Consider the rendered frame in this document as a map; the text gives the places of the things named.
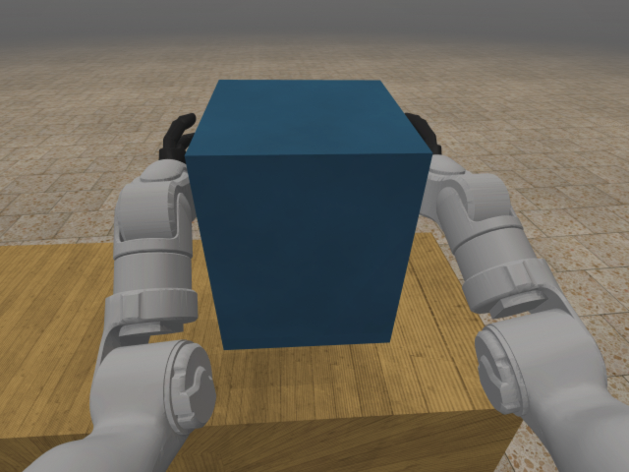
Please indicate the pedestal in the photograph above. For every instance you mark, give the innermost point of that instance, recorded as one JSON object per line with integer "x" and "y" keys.
{"x": 414, "y": 404}

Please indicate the robot left hand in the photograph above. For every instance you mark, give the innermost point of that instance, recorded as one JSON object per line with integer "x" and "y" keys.
{"x": 174, "y": 144}

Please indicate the left robot forearm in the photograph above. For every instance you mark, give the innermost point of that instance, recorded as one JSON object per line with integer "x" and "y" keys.
{"x": 152, "y": 251}

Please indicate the robot right upper arm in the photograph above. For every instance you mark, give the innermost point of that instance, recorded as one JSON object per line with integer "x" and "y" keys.
{"x": 545, "y": 369}

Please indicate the right robot forearm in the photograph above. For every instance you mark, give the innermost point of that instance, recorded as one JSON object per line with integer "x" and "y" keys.
{"x": 502, "y": 273}

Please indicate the robot left upper arm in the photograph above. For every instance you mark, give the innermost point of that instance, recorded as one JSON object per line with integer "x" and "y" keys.
{"x": 146, "y": 400}

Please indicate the carton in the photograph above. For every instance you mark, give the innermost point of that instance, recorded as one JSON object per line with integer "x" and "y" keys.
{"x": 307, "y": 195}

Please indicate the robot right hand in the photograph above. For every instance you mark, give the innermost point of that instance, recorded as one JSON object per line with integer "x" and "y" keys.
{"x": 425, "y": 132}

